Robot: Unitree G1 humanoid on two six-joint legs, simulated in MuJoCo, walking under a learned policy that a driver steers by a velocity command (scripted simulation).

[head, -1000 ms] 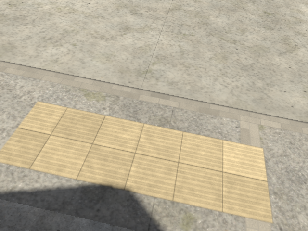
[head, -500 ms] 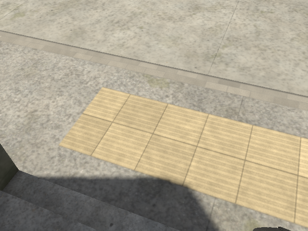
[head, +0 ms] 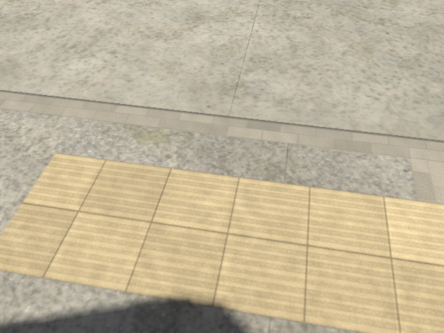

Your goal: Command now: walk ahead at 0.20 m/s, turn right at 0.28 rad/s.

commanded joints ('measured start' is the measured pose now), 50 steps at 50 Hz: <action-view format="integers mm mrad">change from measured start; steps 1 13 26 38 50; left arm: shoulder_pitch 293 205 121 18 -79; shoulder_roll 89 63 70 85 73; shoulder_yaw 27 -39 -37 10 -14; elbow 61 -58 -249 -353 -211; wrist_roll -24 -43 -19 -19 -13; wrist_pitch -19 11 47 65 76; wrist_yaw -11 36 57 -17 -24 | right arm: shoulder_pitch -19 -414 -549 -129 -106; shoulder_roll -95 -7 -52 -192 -211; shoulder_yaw -6 21 0 -3 -13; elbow -38 -293 -421 -384 -320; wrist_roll -43 -41 -25 10 17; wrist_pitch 37 152 145 89 76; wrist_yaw -32 -7 18 37 54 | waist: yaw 89 12 69 4 4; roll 129 34 -86 270 203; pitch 110 18 -35 59 102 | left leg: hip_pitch -102 -826 -698 417 58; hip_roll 178 13 9 364 205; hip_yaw -170 -120 -185 -622 -443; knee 122 524 237 -848 -943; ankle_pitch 924 765 778 843 539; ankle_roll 126 -125 -146 75 103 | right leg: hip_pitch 283 40 266 -355 223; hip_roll -94 -156 -96 135 77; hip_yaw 37 437 600 279 36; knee -440 4 9 102 -61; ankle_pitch -99 -321 -436 -1128 -890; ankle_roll -55 -173 -171 -27 -7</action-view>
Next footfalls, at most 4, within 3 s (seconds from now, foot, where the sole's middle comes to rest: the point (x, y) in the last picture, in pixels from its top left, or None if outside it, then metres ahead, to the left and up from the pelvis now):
0.04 right None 0.12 -0.06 -0.86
0.74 left None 0.16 0.15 -0.86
1.00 right None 0.13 -0.05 -0.86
1.62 left None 0.38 0.07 -1.06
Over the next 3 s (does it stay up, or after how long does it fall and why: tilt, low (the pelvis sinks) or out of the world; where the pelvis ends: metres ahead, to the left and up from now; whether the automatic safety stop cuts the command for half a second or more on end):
stays up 1.06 -0.27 -0.50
